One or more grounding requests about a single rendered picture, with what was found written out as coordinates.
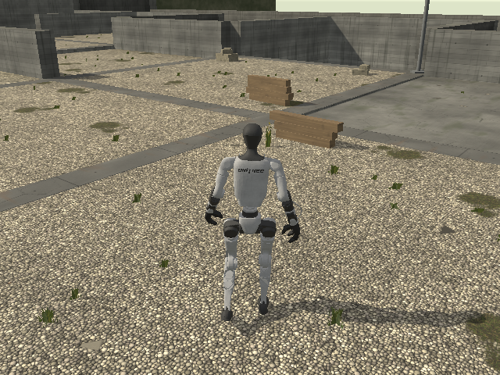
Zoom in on right robot forearm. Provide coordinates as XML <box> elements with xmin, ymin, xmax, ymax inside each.
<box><xmin>282</xmin><ymin>190</ymin><xmax>298</xmax><ymax>226</ymax></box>

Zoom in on left robot hand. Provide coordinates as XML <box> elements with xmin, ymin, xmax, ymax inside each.
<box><xmin>205</xmin><ymin>210</ymin><xmax>223</xmax><ymax>225</ymax></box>

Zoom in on left robot forearm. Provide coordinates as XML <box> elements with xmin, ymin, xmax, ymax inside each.
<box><xmin>206</xmin><ymin>187</ymin><xmax>220</xmax><ymax>213</ymax></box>

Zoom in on robot left upper arm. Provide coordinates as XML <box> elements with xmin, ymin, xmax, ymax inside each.
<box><xmin>212</xmin><ymin>156</ymin><xmax>235</xmax><ymax>199</ymax></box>

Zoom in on robot right upper arm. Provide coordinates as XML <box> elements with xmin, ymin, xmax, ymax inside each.
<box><xmin>268</xmin><ymin>158</ymin><xmax>290</xmax><ymax>202</ymax></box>

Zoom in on robot torso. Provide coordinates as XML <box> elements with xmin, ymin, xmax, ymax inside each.
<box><xmin>233</xmin><ymin>153</ymin><xmax>270</xmax><ymax>234</ymax></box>

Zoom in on right robot shin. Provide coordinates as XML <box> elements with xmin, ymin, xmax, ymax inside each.
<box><xmin>259</xmin><ymin>255</ymin><xmax>272</xmax><ymax>304</ymax></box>

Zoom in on right robot hand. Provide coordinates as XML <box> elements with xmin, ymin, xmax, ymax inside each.
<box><xmin>282</xmin><ymin>223</ymin><xmax>300</xmax><ymax>243</ymax></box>

